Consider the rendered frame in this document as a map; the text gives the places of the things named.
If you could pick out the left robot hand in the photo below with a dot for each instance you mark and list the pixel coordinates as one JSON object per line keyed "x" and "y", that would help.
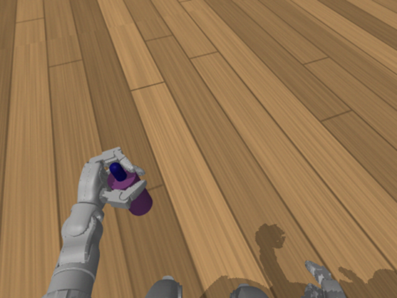
{"x": 93, "y": 186}

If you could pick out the bottle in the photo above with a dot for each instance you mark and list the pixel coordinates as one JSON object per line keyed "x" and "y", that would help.
{"x": 121, "y": 179}

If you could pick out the right robot hand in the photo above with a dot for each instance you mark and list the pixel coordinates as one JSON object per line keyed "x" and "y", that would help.
{"x": 329, "y": 288}

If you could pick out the left robot arm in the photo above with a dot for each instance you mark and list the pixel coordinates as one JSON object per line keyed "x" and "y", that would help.
{"x": 76, "y": 268}

